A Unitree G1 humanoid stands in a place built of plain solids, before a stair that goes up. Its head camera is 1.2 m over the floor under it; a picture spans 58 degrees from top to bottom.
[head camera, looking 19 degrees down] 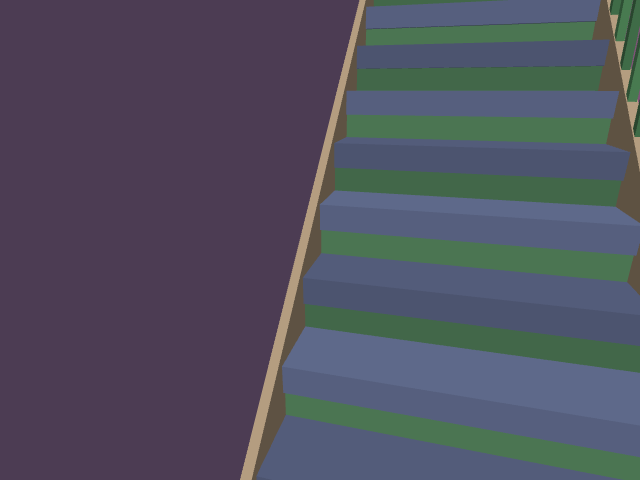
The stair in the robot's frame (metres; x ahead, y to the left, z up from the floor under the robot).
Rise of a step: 0.20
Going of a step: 0.22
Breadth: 1.05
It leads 15 degrees to the right of straight ahead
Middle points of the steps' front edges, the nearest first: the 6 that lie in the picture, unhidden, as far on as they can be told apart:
0.99 -0.39 0.40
1.21 -0.45 0.60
1.43 -0.51 0.80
1.65 -0.57 1.00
1.86 -0.62 1.20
2.08 -0.68 1.40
